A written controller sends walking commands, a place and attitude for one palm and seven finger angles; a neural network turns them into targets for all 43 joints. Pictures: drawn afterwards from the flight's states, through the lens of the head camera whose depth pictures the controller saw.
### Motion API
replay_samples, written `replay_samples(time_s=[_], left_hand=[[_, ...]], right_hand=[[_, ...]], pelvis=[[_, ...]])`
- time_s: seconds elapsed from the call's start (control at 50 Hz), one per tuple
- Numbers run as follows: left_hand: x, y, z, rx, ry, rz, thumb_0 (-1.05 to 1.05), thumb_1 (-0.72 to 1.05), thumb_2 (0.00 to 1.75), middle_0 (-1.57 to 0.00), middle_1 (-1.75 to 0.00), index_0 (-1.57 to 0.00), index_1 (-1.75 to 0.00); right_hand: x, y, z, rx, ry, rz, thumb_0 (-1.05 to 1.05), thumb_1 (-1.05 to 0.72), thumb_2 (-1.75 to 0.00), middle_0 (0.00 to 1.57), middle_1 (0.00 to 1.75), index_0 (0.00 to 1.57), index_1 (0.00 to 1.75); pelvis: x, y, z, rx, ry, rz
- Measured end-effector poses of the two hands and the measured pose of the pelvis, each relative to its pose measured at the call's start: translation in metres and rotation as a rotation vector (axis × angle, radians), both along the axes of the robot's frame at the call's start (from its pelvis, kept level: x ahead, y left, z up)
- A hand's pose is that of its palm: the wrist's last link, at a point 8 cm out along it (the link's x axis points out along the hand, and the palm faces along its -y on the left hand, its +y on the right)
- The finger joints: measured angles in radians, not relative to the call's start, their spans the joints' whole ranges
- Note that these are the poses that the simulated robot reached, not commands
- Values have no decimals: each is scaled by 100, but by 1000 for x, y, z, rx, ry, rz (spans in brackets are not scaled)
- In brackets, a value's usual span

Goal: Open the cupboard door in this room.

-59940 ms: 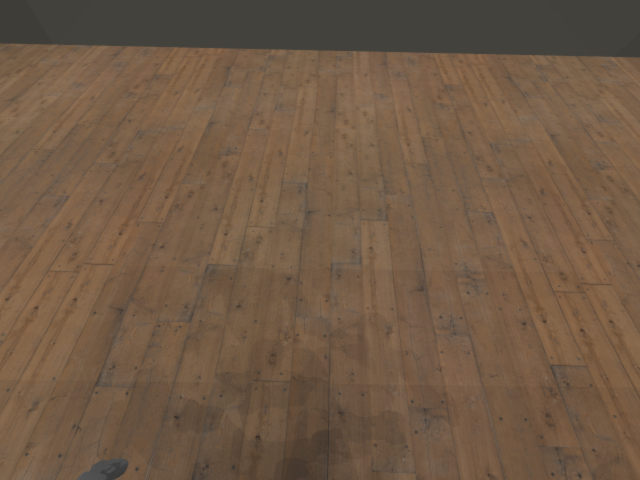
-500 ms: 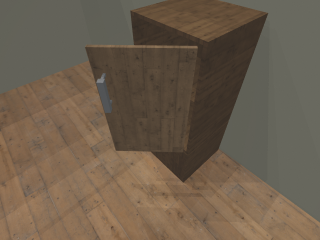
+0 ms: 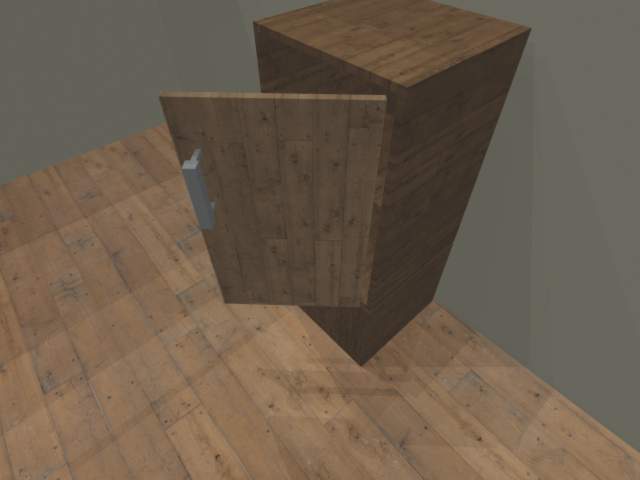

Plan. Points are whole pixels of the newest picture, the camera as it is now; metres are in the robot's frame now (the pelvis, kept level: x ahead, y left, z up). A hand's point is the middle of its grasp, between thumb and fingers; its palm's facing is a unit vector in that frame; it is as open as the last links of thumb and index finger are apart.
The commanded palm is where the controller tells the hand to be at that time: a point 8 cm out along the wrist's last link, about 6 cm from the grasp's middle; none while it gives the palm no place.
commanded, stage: shuffle to correct the standing spot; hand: left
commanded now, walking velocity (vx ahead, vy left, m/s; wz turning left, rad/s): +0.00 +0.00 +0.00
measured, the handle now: (202, 189) +0.60 +0.25 +0.01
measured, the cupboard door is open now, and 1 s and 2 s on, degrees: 46 46 46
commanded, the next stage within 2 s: come to a stop and stand still in 0.32 s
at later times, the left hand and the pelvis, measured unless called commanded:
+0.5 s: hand out of the picture +0.02 +0.19 -0.18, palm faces +0.06 -0.98 -0.16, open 7.4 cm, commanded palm none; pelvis +0.04 +0.03 -0.01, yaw -1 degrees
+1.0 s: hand out of the picture +0.07 +0.20 -0.18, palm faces -0.01 -0.97 -0.23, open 7.3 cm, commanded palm none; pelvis +0.03 +0.02 -0.01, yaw +0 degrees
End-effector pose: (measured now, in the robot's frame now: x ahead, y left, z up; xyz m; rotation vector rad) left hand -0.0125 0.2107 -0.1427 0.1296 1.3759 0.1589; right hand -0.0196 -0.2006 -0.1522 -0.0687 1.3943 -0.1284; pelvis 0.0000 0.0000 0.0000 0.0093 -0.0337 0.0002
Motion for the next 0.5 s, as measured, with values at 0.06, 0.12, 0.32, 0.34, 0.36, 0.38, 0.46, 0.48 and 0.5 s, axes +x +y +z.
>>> replay_samples(time_s=[0.06, 0.12, 0.32, 0.34, 0.36, 0.38, 0.46, 0.48, 0.5], left_hand=[[0, -2, 0, -4, 3, 4, 2, 92, 90, -20, -30, -20, -30], [-1, -4, 0, -8, 7, 8, 2, 92, 90, -20, -30, -20, -30], [0, -1, -6, -30, 13, 46, 1, 91, 90, -20, -30, -20, -30], [1, 2, -7, -33, 16, 53, 1, 91, 90, -20, -30, -20, -30], [2, 5, -8, -35, 19, 58, 1, 91, 90, -20, -30, -20, -30], [3, 8, -9, -37, 23, 62, 1, 91, 90, -20, -30, -20, -30], [14, 23, -12, -34, 40, 51, 1, 90, 90, -20, -30, -20, -30], [19, 27, -11, -29, 42, 42, 1, 91, 90, -20, -30, -20, -30], [24, 30, -11, -24, 41, 33, 1, 91, 90, -20, -30, -20, -30]], right_hand=[[6, -2, 1, -6, -8, 6, 1, -90, -90, 20, 30, 20, 30], [9, -5, 2, -13, -9, 9, 1, -91, -90, 20, 30, 20, 30], [10, -11, 3, -40, 31, 26, 1, -91, -90, 20, 30, 20, 30], [10, -10, 4, -46, 36, 27, 1, -91, -90, 20, 30, 20, 30], [10, -9, 5, -52, 40, 26, 1, -91, -90, 20, 30, 20, 30], [10, -8, 6, -58, 44, 24, 1, -91, -90, 20, 30, 20, 30], [12, 2, 8, -69, 51, 10, 1, -91, -90, 20, 30, 20, 30], [13, 5, 8, -68, 53, 4, 1, -90, -90, 20, 30, 20, 30], [14, 8, 7, -67, 56, -1, 1, -90, -90, 20, 30, 20, 30]], pelvis=[[1, -1, 0, 0, 1, 0], [3, -1, 1, 0, 1, 0], [16, 5, -2, -13, 7, 8], [18, 8, -3, -15, 8, 9], [21, 10, -3, -17, 10, 10], [24, 13, -4, -15, 10, 9], [36, 24, -5, -1, 15, 1], [39, 26, -6, 2, 16, -4], [43, 27, -6, 6, 17, -9]])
